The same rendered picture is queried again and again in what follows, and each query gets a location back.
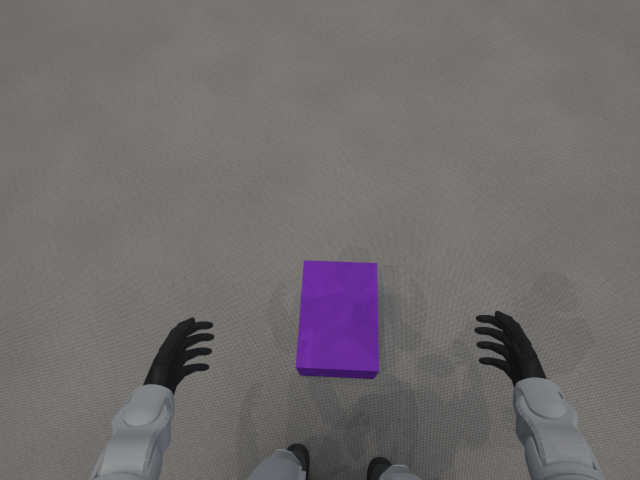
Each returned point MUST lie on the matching robot left hand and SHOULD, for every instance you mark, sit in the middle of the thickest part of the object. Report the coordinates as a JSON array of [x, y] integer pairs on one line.
[[167, 368]]

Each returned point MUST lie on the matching carton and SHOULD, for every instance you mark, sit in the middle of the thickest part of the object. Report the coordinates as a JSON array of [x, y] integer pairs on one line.
[[338, 324]]

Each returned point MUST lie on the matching robot right hand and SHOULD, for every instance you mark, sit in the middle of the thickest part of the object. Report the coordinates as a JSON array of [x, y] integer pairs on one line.
[[522, 361]]

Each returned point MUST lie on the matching left robot forearm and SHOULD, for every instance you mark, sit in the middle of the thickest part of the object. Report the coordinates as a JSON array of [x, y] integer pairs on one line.
[[141, 433]]

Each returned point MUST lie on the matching right robot foot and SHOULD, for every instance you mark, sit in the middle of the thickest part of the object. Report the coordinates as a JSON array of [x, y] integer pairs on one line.
[[376, 467]]

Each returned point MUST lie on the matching right robot forearm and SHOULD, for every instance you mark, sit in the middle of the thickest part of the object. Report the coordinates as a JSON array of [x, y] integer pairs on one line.
[[546, 424]]

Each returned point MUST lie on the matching robot left shin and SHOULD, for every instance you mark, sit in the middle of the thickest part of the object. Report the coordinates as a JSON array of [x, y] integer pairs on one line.
[[285, 454]]

